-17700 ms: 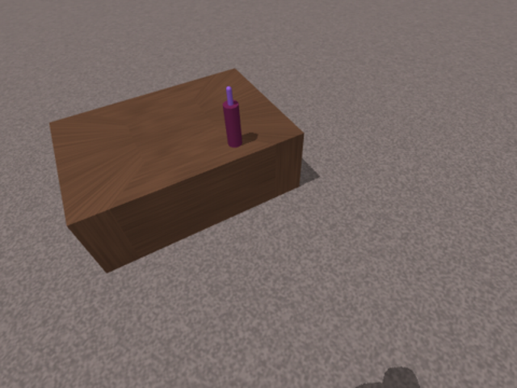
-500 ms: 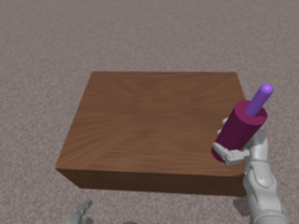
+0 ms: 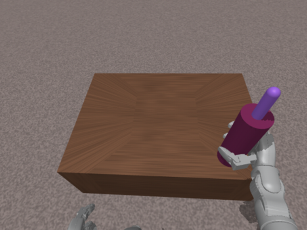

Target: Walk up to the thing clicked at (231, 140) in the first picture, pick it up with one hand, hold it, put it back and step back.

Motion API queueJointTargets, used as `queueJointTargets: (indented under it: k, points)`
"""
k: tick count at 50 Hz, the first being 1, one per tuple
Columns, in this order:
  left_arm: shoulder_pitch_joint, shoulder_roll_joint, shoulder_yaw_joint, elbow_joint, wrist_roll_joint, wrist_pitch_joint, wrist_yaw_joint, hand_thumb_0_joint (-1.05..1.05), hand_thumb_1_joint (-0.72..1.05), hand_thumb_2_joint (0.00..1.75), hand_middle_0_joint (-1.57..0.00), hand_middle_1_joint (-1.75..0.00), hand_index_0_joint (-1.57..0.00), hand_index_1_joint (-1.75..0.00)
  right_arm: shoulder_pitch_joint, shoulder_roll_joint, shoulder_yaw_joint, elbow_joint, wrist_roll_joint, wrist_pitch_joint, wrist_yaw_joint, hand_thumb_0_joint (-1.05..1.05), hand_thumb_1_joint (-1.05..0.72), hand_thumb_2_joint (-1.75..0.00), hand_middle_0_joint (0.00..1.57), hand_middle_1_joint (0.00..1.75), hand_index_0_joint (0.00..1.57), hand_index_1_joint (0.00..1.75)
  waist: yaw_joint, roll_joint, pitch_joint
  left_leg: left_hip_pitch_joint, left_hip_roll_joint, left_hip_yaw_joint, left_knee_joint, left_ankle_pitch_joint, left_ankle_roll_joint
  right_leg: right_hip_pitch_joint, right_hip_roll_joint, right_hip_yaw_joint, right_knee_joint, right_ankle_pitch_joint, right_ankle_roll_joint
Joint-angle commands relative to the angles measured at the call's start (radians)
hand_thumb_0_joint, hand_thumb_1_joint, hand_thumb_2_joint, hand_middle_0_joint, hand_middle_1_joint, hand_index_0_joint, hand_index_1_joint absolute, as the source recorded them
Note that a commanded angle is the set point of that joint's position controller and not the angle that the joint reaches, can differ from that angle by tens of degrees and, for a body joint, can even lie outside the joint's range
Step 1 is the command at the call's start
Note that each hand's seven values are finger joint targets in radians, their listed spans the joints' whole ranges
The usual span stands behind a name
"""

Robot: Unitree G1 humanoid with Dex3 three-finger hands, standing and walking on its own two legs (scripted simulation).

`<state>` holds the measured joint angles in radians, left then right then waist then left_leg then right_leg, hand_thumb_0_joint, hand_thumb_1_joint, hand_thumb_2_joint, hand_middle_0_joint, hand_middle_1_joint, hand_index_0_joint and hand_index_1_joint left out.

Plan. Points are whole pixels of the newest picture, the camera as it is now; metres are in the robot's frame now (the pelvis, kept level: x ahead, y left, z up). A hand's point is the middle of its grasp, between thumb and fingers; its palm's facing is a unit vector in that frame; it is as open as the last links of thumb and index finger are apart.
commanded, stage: hold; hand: right
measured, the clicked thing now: (246, 131) +0.33 -0.17 +0.10
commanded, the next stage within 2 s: crouch in 0.22 s
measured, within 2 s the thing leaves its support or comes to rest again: neither
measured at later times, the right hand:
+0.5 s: hand (234, 144) +0.33 -0.17 +0.03, palm faces +0.15 +0.99 -0.01, open 9.1 cm
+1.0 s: hand (222, 145) +0.40 -0.19 -0.11, palm faces +0.13 +0.99 -0.01, open 9.1 cm
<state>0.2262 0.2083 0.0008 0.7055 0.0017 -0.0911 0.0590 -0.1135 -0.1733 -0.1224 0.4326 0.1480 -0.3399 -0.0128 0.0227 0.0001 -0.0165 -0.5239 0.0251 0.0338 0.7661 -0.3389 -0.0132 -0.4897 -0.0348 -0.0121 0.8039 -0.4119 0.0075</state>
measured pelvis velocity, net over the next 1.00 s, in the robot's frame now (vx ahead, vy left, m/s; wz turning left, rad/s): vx -0.02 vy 0.00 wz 0.01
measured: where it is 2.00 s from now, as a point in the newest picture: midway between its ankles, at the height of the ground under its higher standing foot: outside the picture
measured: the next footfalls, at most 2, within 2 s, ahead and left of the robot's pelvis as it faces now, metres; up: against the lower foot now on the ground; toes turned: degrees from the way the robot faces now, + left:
none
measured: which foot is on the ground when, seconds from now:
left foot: down 0.00-1.00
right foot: down 0.00-1.00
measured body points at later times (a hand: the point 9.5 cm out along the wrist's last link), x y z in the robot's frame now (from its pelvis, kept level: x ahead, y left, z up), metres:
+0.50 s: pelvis +0.00 +0.00 +0.00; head +0.05 -0.01 +0.45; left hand +0.13 +0.25 -0.11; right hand +0.32 -0.22 +0.03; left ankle +0.03 +0.13 -0.71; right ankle +0.00 -0.12 -0.71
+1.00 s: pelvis -0.02 +0.00 -0.11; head +0.12 -0.02 +0.32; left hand +0.07 +0.27 -0.23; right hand +0.39 -0.24 -0.11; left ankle +0.03 +0.13 -0.71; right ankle +0.00 -0.12 -0.71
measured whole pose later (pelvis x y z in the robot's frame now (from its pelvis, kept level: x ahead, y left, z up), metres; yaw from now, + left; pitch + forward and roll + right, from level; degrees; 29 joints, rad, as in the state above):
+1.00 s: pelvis -0.02 +0.00 -0.11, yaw +0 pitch +26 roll +1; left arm 0.21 0.25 0.01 0.72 0.05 -0.08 0.01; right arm -0.54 -0.29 -0.34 0.94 0.13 -0.59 0.11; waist 0.10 0.01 -0.15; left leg -1.27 0.03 0.03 1.34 -0.52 -0.01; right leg -1.23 -0.04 0.01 1.39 -0.60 0.01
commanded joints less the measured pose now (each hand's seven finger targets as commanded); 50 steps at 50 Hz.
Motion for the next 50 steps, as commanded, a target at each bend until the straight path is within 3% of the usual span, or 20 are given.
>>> queueJointTargets:
  k: [1,4,5,13,15,16,17,19,21,23,24,28,30,31,35,39,44,47,49,50]
  points:
    - [-0.032,0.131,0.043,-0.117,0.002,-0.049,0.013,0.0,0.9,0.9,-0.2,-0.31,-0.21,-0.3,-0.402,-0.133,-0.054,-0.344,0.022,-0.126,0.002,0.0,-0.19,-1.32,1.28,1.44,1.33,1.44,-0.001,-0.041,-0.327,0.161,-0.023,0.001,-0.089,0.22,0.019,0.095,0.02,0.012,-0.122,0.23,-0.009]
    - [-0.026,0.136,0.046,-0.115,0.004,-0.051,0.014,0.0,0.9,0.9,-0.2,-0.31,-0.21,-0.3,-0.379,-0.12,-0.06,-0.329,0.025,-0.127,0.001,0.0,-0.18,-1.33,1.29,1.45,1.34,1.45,-0.007,-0.054,-0.346,0.163,-0.025,0.006,-0.079,0.247,0.02,0.117,0.017,0.018,-0.119,0.277,-0.002]
    - [-0.026,0.137,0.047,-0.115,0.004,-0.049,0.015,0.0,0.9,0.9,-0.2,-0.31,-0.2,-0.3,-0.388,-0.152,-0.086,-0.328,0.022,-0.127,-0.003,0.0,-0.18,-1.33,1.29,1.44,1.33,1.44,-0.007,-0.054,-0.344,0.167,-0.024,0.005,-0.083,0.248,0.019,0.117,0.018,0.017,-0.117,0.272,-0.005]
    - [-0.03,0.137,0.047,-0.115,0.002,-0.053,0.017,0.0,0.91,0.9,-0.2,-0.31,-0.2,-0.3,-0.368,-0.104,-0.04,-0.299,0.024,-0.124,0.009,0.0,-0.18,-1.34,1.29,1.45,1.33,1.45,0.009,-0.034,-0.323,0.147,-0.025,0.005,-0.087,0.221,0.019,0.099,0.018,0.016,-0.125,0.234,-0.009]
    - [-0.026,0.132,0.045,-0.115,0.005,-0.052,0.018,0.0,0.9,0.9,-0.2,-0.31,-0.2,-0.3,-0.405,-0.107,-0.034,-0.32,0.02,-0.128,0.009,0.0,-0.17,-1.32,1.27,1.43,1.32,1.43,0.01,-0.036,-0.339,0.159,-0.021,0.001,-0.086,0.234,0.018,0.108,0.02,0.014,-0.117,0.244,-0.009]
    - [-0.029,0.134,0.043,-0.116,0.003,-0.052,0.017,0.0,0.92,0.9,-0.19,-0.31,-0.21,-0.3,-0.399,-0.138,-0.058,-0.327,0.018,-0.129,0.005,0.0,-0.14,-1.34,1.26,1.44,1.31,1.44,0.002,-0.04,-0.328,0.16,-0.022,0.002,-0.086,0.225,0.019,0.096,0.02,0.015,-0.123,0.236,-0.009]
    - [-0.029,0.128,0.042,-0.109,0.004,-0.051,0.018,0.0,0.92,0.91,-0.19,-0.31,-0.2,-0.3,-0.388,-0.13,-0.054,-0.311,0.019,-0.131,0.009,0.0,-0.22,-1.26,1.29,1.39,1.32,1.39,0.003,-0.045,-0.32,0.155,-0.02,0.0,-0.088,0.222,0.018,0.093,0.021,0.013,-0.118,0.232,-0.009]
    - [-0.038,0.13,0.04,-0.111,0.003,-0.056,0.015,0.0,0.91,0.91,-0.19,-0.3,-0.2,-0.3,-0.373,-0.099,-0.04,-0.275,0.026,-0.128,0.011,0.0,-0.24,-1.31,1.33,1.44,1.36,1.44,0.003,-0.024,-0.303,0.143,-0.025,0.007,-0.086,0.2,0.018,0.083,0.018,0.018,-0.124,0.215,-0.008]
    - [-0.027,0.134,0.044,-0.107,0.006,-0.054,0.015,0.0,0.91,0.9,-0.19,-0.3,-0.2,-0.3,-0.422,-0.147,-0.084,-0.289,0.023,-0.14,0.004,0.0,-0.23,-1.33,1.34,1.46,1.37,1.46,-0.004,-0.044,-0.33,0.14,-0.023,0.003,-0.076,0.209,0.021,0.079,0.019,0.018,-0.114,0.228,-0.006]
    - [-0.03,0.128,0.042,-0.099,0.009,-0.055,0.015,0.0,0.91,0.9,-0.19,-0.3,-0.2,-0.3,-0.383,-0.095,-0.052,-0.197,0.021,-0.145,0.011,0.0,-0.24,-1.33,1.34,1.47,1.38,1.47,0.004,-0.012,-0.283,0.114,-0.022,0.003,-0.065,0.203,0.018,0.041,0.019,0.016,-0.1,0.219,-0.009]
    - [-0.026,0.133,0.048,-0.097,0.011,-0.054,0.013,0.0,0.91,0.9,-0.19,-0.3,-0.2,-0.3,-0.436,-0.136,-0.091,-0.221,0.023,-0.155,0.01,0.0,-0.23,-1.33,1.34,1.46,1.37,1.46,0.008,-0.016,-0.303,0.114,-0.02,-0.006,-0.062,0.199,0.018,0.022,0.022,0.015,-0.088,0.204,-0.014]
    - [-0.023,0.139,0.049,-0.083,0.02,-0.057,0.008,0.0,0.92,0.9,-0.19,-0.3,-0.2,-0.3,-0.457,-0.115,-0.084,-0.08,0.015,-0.192,0.029,0.0,-0.24,-1.33,1.33,1.46,1.37,1.46,0.018,-0.018,-0.303,0.033,-0.019,-0.01,0.0,0.194,0.02,-0.04,0.021,0.017,-0.035,0.202,-0.014]
    - [-0.014,0.155,0.062,-0.073,0.025,-0.053,0.004,0.0,0.91,0.9,-0.19,-0.3,-0.2,-0.3,-0.53,-0.151,-0.115,-0.049,0.012,-0.228,0.042,0.0,-0.23,-1.34,1.33,1.46,1.37,1.46,0.029,-0.023,-0.321,-0.032,-0.016,-0.017,0.048,0.18,0.022,-0.087,0.021,0.022,0.015,0.189,-0.015]
    - [-0.014,0.149,0.059,-0.073,0.028,-0.055,0.001,0.0,0.91,0.9,-0.19,-0.3,-0.2,-0.3,-0.544,-0.13,-0.099,-0.012,0.012,-0.243,0.053,0.0,-0.22,-1.34,1.32,1.46,1.36,1.46,0.037,-0.018,-0.335,-0.074,-0.018,-0.017,0.076,0.166,0.022,-0.113,0.021,0.024,0.042,0.177,-0.015]
    - [0.01,0.16,0.064,-0.067,0.038,-0.062,-0.011,0.0,0.9,0.9,-0.2,-0.31,-0.2,-0.3,-0.653,-0.202,-0.17,0.076,0.01,-0.314,0.07,0.0,-0.18,-1.35,1.29,1.46,1.34,1.46,0.045,-0.019,-0.424,-0.216,-0.021,-0.028,0.198,0.1,0.023,-0.257,0.02,0.03,0.162,0.103,-0.017]
    - [0.042,0.175,0.06,-0.089,0.04,-0.057,-0.018,0.0,0.91,0.91,-0.2,-0.31,-0.2,-0.3,-0.767,-0.295,-0.22,0.08,0.007,-0.37,0.096,0.0,-0.21,-1.37,1.33,1.48,1.37,1.48,0.041,-0.084,-0.67,-0.224,-0.018,-0.044,0.306,0.174,0.029,-0.311,0.028,0.017,0.282,0.169,-0.013]
    - [0.064,0.21,0.064,-0.074,0.049,-0.038,-0.027,0.0,0.9,0.91,-0.19,-0.3,-0.19,-0.3,-0.824,-0.314,-0.24,0.166,0.012,-0.387,0.134,0.0,-0.23,-1.36,1.32,1.47,1.36,1.47,0.049,-0.138,-0.749,-0.38,-0.023,-0.025,0.415,0.197,0.044,-0.32,0.025,0.037,0.386,0.284,-0.004]
    - [0.063,0.21,0.061,-0.077,0.051,-0.023,-0.041,0.0,0.89,0.92,-0.2,-0.3,-0.2,-0.3,-0.864,-0.301,-0.237,0.208,0.012,-0.38,0.139,0.0,-0.25,-1.35,1.31,1.46,1.35,1.46,0.059,-0.113,-0.744,-0.398,-0.021,-0.024,0.457,0.2,0.045,-0.419,0.026,0.039,0.433,0.256,-0.01]
    - [0.089,0.227,0.076,-0.063,0.05,-0.014,-0.043,0.0,0.89,0.92,-0.2,-0.3,-0.2,-0.3,-0.902,-0.345,-0.268,0.207,0.003,-0.379,0.133,0.0,-0.23,-1.34,1.31,1.45,1.35,1.45,0.065,-0.114,-0.772,-0.403,-0.018,-0.029,0.48,0.206,0.046,-0.458,0.026,0.039,0.46,0.246,-0.012]
    - [0.074,0.209,0.059,-0.068,0.048,-0.013,-0.049,0.0,0.89,0.91,-0.2,-0.3,-0.2,-0.3,-0.859,-0.314,-0.266,0.299,0.0,-0.368,0.137,0.0,-0.24,-1.33,1.3,1.44,1.34,1.44,0.077,-0.069,-0.756,-0.416,-0.02,-0.023,0.493,0.203,0.044,-0.497,0.029,0.042,0.478,0.228,-0.016]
